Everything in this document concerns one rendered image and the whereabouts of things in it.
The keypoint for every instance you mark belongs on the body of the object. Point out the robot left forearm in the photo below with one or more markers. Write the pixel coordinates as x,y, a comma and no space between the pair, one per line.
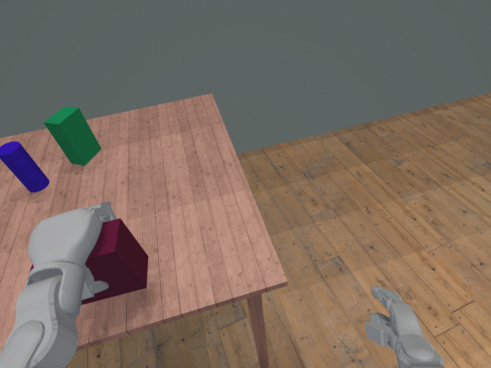
45,333

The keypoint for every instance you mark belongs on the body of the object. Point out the sponge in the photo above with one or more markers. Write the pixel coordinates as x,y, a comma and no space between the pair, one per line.
118,259

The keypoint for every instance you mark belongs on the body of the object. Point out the robot right forearm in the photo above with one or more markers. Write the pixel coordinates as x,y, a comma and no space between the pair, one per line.
415,351

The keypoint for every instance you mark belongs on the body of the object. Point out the robot right hand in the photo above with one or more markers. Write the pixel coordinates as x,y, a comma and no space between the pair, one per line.
385,330

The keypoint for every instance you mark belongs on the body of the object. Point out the robot left hand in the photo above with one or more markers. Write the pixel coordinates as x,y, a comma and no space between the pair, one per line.
71,237

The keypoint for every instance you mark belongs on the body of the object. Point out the table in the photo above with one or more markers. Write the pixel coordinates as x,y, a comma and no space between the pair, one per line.
172,176

